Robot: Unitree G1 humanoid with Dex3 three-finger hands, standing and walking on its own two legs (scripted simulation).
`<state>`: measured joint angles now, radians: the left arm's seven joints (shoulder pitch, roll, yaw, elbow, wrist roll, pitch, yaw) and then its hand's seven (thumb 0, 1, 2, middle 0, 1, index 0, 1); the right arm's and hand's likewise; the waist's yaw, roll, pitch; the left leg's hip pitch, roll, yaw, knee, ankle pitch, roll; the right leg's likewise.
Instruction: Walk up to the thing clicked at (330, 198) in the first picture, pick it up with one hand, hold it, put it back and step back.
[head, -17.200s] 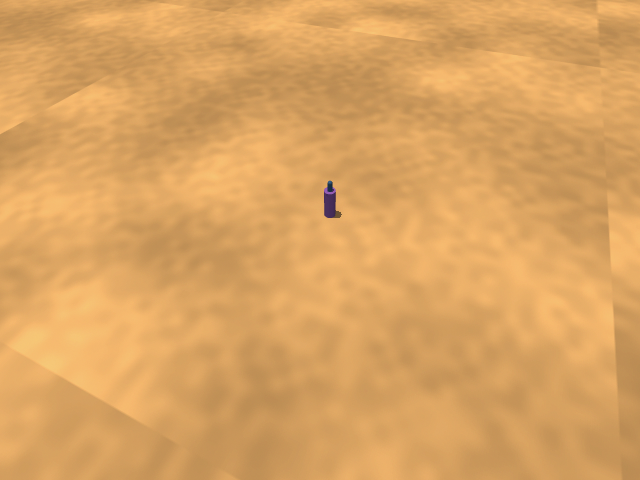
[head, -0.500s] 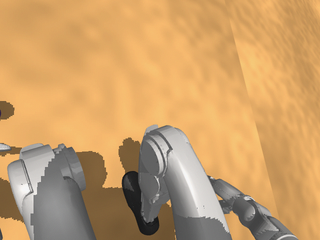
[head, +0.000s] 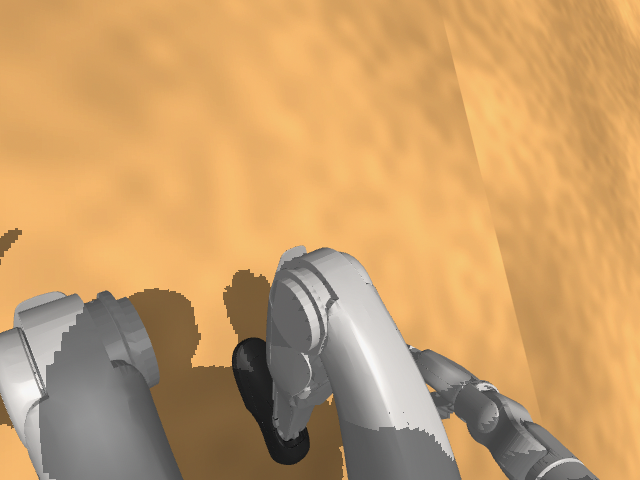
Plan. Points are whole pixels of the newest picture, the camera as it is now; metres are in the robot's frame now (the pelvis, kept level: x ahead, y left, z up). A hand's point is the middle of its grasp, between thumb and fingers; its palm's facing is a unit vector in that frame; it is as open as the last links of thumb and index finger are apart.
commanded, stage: close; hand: left
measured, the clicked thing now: out of the picture +0.44 +0.30 -0.18
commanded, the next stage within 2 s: settle in 0.24 s
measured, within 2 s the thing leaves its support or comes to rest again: leaves its support in 0.56 s
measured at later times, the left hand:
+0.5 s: hand out of the picture +0.44 +0.30 -0.17, palm faces +0.36 -0.93 -0.01, open 8.3 cm
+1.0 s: hand out of the picture +0.41 +0.34 -0.07, palm faces +0.35 -0.94 -0.03, open 8.5 cm
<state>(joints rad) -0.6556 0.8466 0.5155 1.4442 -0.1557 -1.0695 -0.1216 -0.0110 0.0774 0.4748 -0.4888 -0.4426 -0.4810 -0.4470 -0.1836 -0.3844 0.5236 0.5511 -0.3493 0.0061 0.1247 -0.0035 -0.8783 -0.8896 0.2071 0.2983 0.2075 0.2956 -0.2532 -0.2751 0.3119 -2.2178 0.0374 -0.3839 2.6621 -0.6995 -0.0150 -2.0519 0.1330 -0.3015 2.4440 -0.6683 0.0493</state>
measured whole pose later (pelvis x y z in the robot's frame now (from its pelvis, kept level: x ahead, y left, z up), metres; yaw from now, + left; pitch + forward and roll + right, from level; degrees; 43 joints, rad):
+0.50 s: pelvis +0.00 +0.00 +0.00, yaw +0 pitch +12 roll -17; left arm -0.67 0.86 0.52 1.38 -0.11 -1.01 -0.08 0.00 -0.12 0.92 -0.83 -1.07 -0.82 -1.08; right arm -0.17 -0.38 0.52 0.54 -0.35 0.03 0.12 0.00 -0.88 -0.89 0.21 0.30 0.21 0.30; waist -0.25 -0.28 0.33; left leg -2.22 0.04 -0.38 2.65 -0.70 -0.01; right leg -2.06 0.14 -0.30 2.43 -0.66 0.05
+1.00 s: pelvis +0.01 +0.00 +0.03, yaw +3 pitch +21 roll -14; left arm -0.58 0.68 0.44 0.98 -0.16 -0.74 -0.15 0.00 -0.31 1.14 -0.87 -1.25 -0.85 -1.26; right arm -0.03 -0.33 0.31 0.60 -0.21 0.06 0.11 0.00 -0.89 -0.90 0.21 0.30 0.21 0.30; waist -0.16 -0.14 0.12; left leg -2.26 0.04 -0.28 2.55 -0.69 -0.01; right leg -2.10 0.10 -0.24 2.39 -0.70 0.02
